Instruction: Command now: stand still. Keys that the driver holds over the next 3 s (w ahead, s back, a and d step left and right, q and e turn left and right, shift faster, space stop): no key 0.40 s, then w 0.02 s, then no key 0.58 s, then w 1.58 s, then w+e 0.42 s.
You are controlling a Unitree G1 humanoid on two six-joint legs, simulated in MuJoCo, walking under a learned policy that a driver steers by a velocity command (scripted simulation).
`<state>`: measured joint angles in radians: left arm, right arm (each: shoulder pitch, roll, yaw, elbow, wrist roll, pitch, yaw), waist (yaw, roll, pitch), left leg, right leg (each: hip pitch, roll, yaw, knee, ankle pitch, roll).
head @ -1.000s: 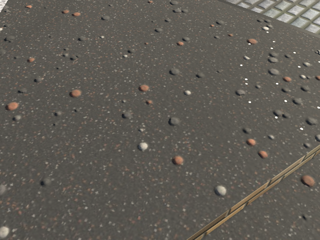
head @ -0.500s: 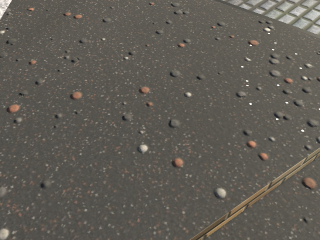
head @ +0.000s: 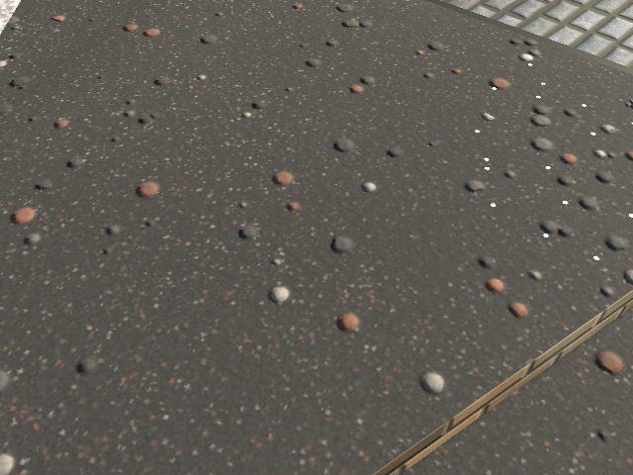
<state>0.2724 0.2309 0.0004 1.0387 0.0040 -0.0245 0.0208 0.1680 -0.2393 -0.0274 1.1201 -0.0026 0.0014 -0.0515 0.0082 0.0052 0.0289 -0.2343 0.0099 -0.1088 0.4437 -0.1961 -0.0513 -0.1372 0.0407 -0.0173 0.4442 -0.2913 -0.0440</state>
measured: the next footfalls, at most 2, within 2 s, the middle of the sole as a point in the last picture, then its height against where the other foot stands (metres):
left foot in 1.32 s outside the picture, level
right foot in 1.84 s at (387, 419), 0.13 m higher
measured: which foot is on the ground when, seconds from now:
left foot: down 0.00-1.00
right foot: down 0.00-1.00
